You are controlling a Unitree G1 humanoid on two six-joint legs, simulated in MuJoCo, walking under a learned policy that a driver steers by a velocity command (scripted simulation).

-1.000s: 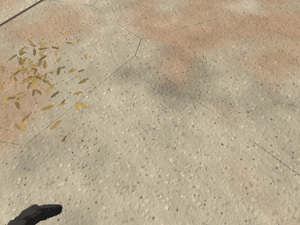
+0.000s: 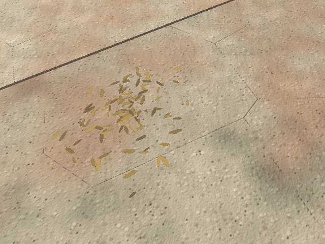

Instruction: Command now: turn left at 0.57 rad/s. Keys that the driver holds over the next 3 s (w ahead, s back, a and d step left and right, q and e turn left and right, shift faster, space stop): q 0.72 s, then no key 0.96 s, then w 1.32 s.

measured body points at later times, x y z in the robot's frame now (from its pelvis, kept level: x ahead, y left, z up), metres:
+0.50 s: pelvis -0.01 +0.04 +0.00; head +0.03 +0.08 +0.45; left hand +0.06 +0.36 -0.11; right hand +0.23 -0.19 -0.07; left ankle -0.02 +0.13 -0.74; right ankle +0.04 -0.11 -0.67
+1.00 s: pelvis +0.00 +0.02 +0.00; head +0.03 +0.02 +0.45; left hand -0.02 +0.32 -0.10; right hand +0.27 -0.14 -0.11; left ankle -0.09 +0.13 -0.71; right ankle +0.07 -0.09 -0.74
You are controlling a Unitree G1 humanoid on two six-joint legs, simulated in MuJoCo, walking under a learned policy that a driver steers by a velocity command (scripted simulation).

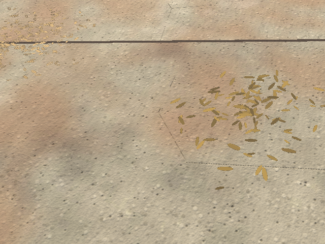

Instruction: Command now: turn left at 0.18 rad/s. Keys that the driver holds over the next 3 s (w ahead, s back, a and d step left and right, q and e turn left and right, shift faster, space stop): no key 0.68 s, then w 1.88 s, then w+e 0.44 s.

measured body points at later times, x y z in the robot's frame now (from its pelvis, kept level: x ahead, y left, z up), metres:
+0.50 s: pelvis +0.01 +0.04 +0.00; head +0.01 +0.04 +0.45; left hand +0.09 +0.31 -0.13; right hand +0.15 -0.21 -0.11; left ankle -0.02 +0.14 -0.74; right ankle +0.01 -0.12 -0.74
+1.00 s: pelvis +0.07 -0.01 -0.01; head +0.07 -0.04 +0.44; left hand +0.10 +0.26 -0.13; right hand +0.13 -0.28 -0.15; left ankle -0.01 +0.13 -0.69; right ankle +0.04 -0.10 -0.74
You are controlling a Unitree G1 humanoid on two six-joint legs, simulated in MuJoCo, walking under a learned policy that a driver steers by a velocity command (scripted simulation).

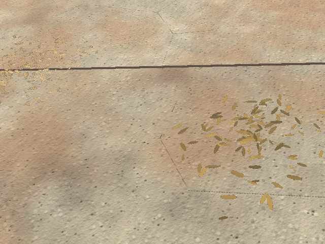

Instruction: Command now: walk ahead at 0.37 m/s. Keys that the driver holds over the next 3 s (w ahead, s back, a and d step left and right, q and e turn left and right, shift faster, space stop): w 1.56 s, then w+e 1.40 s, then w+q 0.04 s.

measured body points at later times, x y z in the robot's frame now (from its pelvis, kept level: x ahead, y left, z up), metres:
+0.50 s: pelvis +0.25 +0.03 -0.01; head +0.29 +0.03 +0.44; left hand +0.22 +0.29 -0.15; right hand +0.45 -0.22 -0.11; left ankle +0.35 +0.11 -0.73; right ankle +0.05 -0.10 -0.64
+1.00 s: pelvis +0.54 -0.04 -0.01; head +0.58 -0.05 +0.44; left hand +0.73 +0.21 -0.10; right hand +0.53 -0.31 -0.15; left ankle +0.38 +0.11 -0.67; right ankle +0.64 -0.13 -0.73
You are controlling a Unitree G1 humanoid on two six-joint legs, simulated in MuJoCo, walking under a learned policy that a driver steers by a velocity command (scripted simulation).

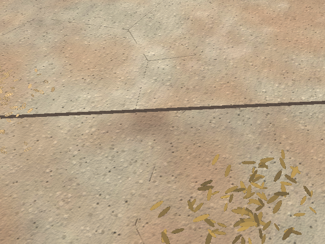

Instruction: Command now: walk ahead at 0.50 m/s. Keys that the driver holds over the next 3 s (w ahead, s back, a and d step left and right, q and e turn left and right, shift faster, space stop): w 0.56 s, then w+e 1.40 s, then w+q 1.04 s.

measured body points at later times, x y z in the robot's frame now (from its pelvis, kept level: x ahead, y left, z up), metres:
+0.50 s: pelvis +0.28 +0.03 +0.00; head +0.31 +0.04 +0.45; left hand +0.24 +0.31 -0.14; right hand +0.49 -0.20 -0.09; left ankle +0.40 +0.14 -0.73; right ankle +0.10 -0.09 -0.72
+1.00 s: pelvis +0.55 +0.03 +0.00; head +0.57 +0.01 +0.45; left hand +0.77 +0.23 -0.10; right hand +0.51 -0.25 -0.14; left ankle +0.40 +0.14 -0.73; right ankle +0.69 -0.11 -0.71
